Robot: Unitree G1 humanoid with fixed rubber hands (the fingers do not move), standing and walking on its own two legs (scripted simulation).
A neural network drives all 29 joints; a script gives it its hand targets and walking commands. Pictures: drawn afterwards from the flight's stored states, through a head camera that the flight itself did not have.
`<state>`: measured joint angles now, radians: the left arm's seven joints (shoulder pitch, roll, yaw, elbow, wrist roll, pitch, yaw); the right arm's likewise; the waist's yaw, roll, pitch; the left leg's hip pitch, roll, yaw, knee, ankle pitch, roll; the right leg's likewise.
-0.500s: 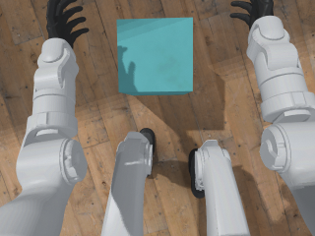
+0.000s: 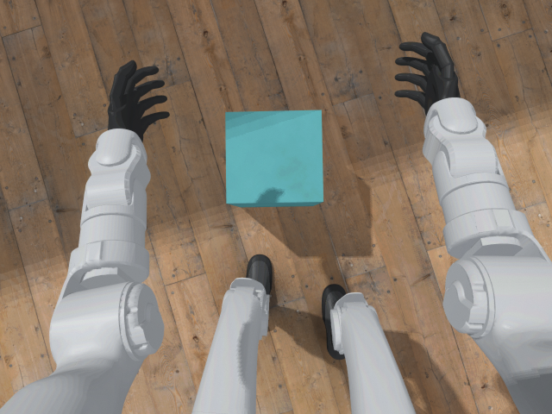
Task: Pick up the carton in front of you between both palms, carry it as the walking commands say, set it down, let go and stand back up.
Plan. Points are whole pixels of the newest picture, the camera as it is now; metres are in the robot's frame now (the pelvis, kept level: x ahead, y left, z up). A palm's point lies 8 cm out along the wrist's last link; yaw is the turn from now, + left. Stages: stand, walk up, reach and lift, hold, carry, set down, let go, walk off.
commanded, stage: let go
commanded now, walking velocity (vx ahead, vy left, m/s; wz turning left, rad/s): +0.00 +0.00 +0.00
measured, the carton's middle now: (275, 165) +0.49 +0.08 -0.52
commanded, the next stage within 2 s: stand in 1.22 s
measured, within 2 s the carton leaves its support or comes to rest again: neither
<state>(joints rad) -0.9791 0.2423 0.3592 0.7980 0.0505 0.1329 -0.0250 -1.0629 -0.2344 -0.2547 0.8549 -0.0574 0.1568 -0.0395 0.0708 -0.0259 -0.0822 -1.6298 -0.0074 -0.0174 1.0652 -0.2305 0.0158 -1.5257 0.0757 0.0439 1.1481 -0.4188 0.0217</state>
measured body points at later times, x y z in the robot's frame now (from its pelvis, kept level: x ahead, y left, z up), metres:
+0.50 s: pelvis +0.06 +0.01 +0.10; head +0.22 +0.02 +0.52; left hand +0.31 +0.26 +0.00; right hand +0.37 -0.19 +0.00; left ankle +0.10 +0.11 -0.61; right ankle +0.03 -0.12 -0.61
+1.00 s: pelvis +0.08 -0.02 +0.13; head +0.11 -0.01 +0.58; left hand +0.25 +0.22 +0.05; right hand +0.27 -0.24 +0.06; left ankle +0.10 +0.11 -0.61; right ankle +0.03 -0.12 -0.61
